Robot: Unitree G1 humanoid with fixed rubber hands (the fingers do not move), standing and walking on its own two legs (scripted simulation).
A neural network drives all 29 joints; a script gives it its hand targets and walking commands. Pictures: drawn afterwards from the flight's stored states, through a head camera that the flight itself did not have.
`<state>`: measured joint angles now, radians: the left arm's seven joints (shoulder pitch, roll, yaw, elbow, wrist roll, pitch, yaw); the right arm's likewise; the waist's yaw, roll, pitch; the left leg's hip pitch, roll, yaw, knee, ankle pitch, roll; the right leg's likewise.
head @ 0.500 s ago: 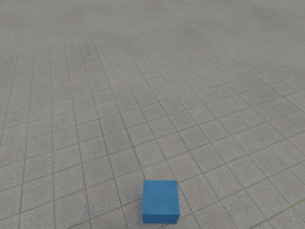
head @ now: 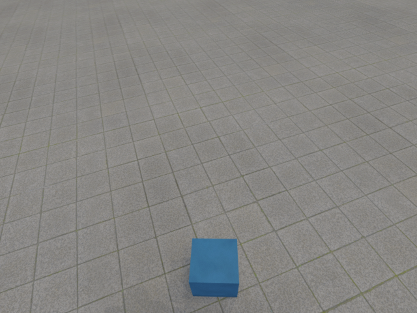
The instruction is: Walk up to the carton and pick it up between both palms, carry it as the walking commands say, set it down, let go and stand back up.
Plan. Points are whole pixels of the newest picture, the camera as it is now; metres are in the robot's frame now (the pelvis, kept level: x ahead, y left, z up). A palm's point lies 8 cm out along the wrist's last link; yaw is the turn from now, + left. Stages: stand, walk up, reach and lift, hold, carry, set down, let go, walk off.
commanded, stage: walk up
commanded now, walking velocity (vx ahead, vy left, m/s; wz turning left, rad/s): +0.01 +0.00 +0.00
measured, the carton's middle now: (214, 267) +0.45 +0.03 -0.68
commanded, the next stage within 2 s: none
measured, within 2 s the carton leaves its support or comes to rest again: neither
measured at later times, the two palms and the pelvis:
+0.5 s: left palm out of the picture -0.01 +0.24 -0.14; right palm out of the picture -0.05 -0.18 -0.15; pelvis -0.01 +0.01 +0.00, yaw +1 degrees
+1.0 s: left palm out of the picture +0.02 +0.27 -0.14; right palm out of the picture -0.02 -0.18 -0.15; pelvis +0.00 +0.04 +0.00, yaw +1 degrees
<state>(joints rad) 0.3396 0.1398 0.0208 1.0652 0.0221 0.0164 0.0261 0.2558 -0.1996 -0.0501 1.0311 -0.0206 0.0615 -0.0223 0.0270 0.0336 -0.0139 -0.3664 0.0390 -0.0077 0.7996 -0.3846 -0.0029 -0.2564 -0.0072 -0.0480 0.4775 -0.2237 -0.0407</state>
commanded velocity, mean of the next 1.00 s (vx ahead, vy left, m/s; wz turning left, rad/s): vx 0.03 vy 0.06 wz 0.00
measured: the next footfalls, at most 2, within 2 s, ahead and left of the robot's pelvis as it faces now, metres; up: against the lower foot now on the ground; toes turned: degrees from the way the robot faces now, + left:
left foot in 0.16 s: -0.01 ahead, +0.12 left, +0.00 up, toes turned +2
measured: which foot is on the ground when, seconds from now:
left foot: up 0.00-0.14, down 0.16-1.00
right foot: down 0.00-1.00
